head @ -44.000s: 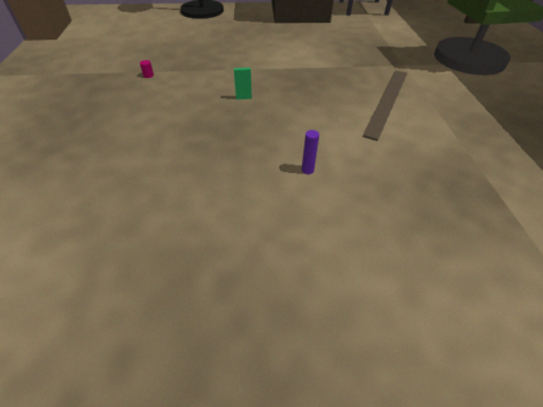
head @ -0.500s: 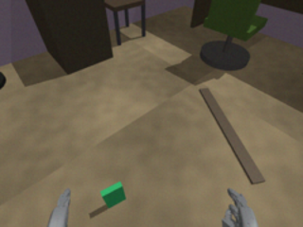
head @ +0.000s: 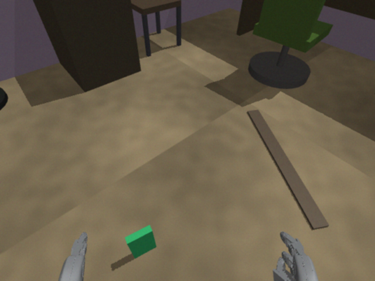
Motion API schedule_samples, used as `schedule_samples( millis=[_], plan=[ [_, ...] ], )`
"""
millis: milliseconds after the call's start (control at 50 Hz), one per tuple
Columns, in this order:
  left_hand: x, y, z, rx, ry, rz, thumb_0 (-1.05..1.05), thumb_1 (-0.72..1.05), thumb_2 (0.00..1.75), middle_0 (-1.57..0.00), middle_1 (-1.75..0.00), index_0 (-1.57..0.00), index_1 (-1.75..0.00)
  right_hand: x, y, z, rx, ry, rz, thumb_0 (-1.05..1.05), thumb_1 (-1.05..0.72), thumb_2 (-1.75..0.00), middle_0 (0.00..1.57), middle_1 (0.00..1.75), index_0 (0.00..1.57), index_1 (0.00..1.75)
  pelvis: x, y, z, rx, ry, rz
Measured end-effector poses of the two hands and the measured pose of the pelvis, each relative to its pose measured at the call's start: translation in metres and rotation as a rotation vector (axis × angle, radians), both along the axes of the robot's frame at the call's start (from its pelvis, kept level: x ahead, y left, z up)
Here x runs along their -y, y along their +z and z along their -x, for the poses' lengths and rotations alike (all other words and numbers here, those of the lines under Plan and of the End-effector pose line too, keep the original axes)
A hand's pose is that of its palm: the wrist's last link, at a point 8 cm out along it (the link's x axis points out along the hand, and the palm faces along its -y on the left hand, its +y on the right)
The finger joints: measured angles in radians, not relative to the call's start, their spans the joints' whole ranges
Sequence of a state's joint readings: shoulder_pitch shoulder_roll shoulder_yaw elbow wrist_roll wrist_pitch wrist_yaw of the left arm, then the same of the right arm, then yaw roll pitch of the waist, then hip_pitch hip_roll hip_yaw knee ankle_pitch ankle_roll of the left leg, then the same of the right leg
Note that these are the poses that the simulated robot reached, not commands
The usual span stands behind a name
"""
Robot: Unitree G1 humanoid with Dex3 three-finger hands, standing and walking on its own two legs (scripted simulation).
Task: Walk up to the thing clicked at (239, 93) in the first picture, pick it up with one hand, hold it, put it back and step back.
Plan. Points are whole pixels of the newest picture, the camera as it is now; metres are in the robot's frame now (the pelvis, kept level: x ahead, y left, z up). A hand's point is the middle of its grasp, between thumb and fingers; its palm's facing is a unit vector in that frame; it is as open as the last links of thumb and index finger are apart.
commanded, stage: home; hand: left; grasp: from the side
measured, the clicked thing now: (142, 242) +0.41 +0.20 -0.61
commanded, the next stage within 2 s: stand in 0.46 s
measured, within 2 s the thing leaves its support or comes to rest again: neither
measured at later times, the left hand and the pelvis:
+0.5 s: hand (105, 272) +0.17 +0.18 -0.06, palm faces +0.10 -0.96 -0.27, open 17.7 cm; pelvis +0.01 +0.00 +0.00, yaw +0 degrees
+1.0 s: hand out of the picture +0.14 +0.22 -0.10, palm faces -0.03 -0.95 -0.32, open 9.7 cm; pelvis +0.00 +0.00 +0.01, yaw +0 degrees
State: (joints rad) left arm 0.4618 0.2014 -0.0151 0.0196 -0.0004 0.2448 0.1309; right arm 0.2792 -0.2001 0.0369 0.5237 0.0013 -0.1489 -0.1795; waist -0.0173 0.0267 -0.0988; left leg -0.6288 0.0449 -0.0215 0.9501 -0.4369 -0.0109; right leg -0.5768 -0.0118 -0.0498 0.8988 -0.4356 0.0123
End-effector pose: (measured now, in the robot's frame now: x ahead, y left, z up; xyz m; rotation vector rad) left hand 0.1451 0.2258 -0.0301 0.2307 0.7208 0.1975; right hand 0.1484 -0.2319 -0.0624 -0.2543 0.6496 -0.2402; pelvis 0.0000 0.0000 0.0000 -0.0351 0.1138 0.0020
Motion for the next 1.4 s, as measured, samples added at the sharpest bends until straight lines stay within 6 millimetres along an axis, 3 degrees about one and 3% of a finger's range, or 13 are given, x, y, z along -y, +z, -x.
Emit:
schedule_samples(
  millis=[400, 660, 820, 900, 1080, 1220, 1400],
  plan=[
    [0.001, 0.000, -0.010, -0.002, 0.001, 0.002, -0.02, -0.59, 0.02, -0.05, -0.05, -0.05, -0.04, 0.001, 0.000, -0.006, -0.008, -0.003, -0.001, 0.01, -0.90, -0.89, 0.21, 0.30, 0.20, 0.30, 0.001, 0.001, -0.008, -0.003, -0.001, -0.001],
    [0.000, 0.000, -0.005, -0.010, 0.003, 0.003, -0.01, -0.55, 0.07, -0.08, -0.09, -0.09, -0.09, 0.003, 0.002, -0.005, -0.003, -0.004, 0.005, 0.01, -0.90, -0.89, 0.21, 0.30, 0.20, 0.30, 0.001, 0.002, -0.006, -0.003, 0.001, 0.000],
    [-0.001, 0.001, -0.004, -0.003, 0.002, 0.001, -0.01, -0.17, 0.45, -0.17, -0.23, -0.17, -0.23, 0.000, 0.001, -0.003, -0.002, 0.001, 0.000, 0.01, -0.90, -0.89, 0.21, 0.30, 0.20, 0.30, 0.000, 0.002, -0.004, 0.000, 0.001, -0.001],
    [-0.012, -0.020, -0.004, -0.044, -0.095, -0.043, -0.01, 0.11, 0.65, -0.19, -0.27, -0.19, -0.27, 0.006, -0.012, 0.003, -0.172, 0.122, 0.040, 0.01, -0.90, -0.89, 0.21, 0.30, 0.20, 0.30, 0.000, 0.006, 0.001, 0.057, -0.002, -0.022],
    [-0.054, -0.046, 0.039, -0.260, -0.051, -0.054, 0.00, 0.69, 0.86, -0.20, -0.29, -0.21, -0.29, 0.041, -0.014, 0.044, -0.385, 0.051, 0.029, 0.01, -0.90, -0.89, 0.21, 0.30, 0.20, 0.30, -0.004, 0.021, -0.001, 0.114, -0.004, -0.031],
    [-0.070, -0.047, 0.072, -0.383, 0.003, -0.056, 0.00, 0.85, 0.89, -0.20, -0.30, -0.21, -0.30, 0.045, -0.011, 0.071, -0.467, 0.002, 0.020, 0.01, -0.90, -0.89, 0.21, 0.30, 0.20, 0.30, -0.010, 0.034, -0.001, 0.150, -0.008, -0.031],
    [-0.071, -0.040, 0.097, -0.468, 0.029, -0.046, 0.00, 0.90, 0.90, -0.20, -0.30, -0.21, -0.30, 0.032, -0.013, 0.089, -0.527, 0.003, -0.034, 0.01, -0.90, -0.89, 0.21, 0.30, 0.20, 0.30, -0.012, 0.048, 0.007, 0.179, -0.009, -0.037]
  ],
)
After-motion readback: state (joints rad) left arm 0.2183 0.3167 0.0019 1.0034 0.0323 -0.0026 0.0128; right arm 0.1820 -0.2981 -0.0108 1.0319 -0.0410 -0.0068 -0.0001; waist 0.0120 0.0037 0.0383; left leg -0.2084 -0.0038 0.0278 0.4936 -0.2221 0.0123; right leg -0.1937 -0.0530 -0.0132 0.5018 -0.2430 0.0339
